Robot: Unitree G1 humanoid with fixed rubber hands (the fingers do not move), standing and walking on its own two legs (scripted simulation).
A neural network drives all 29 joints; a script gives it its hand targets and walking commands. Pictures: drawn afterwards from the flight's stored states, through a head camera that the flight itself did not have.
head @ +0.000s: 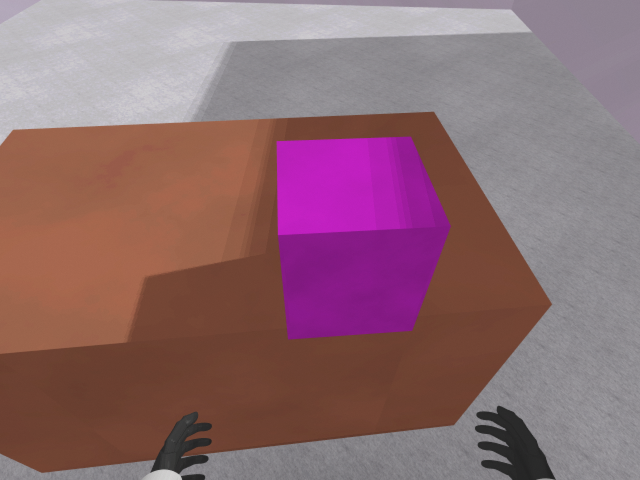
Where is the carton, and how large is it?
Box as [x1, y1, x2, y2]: [277, 137, 450, 339]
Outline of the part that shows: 410,137 277,141 278,240 288,339 402,331 412,329 450,225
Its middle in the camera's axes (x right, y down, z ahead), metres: +0.04 +0.00 +0.62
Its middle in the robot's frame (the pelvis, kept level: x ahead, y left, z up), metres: +0.46 -0.02 +0.02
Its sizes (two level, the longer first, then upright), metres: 0.210 0.200 0.250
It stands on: a pedestal, 0.66 m high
